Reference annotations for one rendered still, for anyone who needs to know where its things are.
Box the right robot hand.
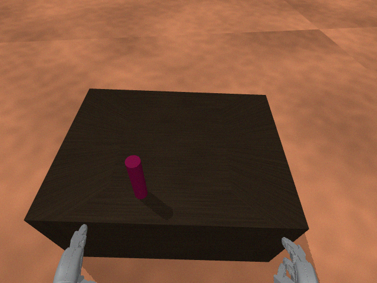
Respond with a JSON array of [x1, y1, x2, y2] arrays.
[[273, 237, 318, 283]]

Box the can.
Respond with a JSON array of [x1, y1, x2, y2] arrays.
[[125, 155, 148, 199]]

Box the left robot hand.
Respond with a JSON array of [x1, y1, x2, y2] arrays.
[[53, 224, 96, 283]]

